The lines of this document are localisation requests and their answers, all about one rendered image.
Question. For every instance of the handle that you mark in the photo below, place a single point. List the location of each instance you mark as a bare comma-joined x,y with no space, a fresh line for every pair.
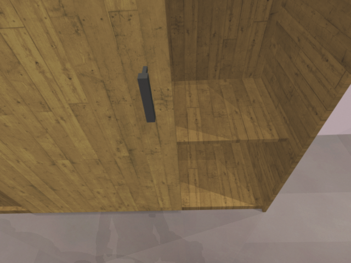
146,95

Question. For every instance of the wardrobe door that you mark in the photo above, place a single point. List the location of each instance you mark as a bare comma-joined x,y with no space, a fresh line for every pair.
7,201
73,131

